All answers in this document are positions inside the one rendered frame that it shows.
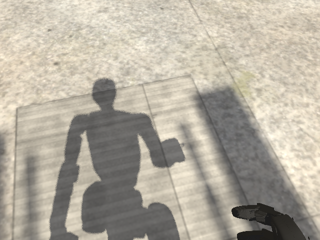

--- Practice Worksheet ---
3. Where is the right robot hand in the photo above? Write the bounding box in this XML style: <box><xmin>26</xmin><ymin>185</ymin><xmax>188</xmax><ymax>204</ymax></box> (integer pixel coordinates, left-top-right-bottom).
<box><xmin>231</xmin><ymin>203</ymin><xmax>310</xmax><ymax>240</ymax></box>

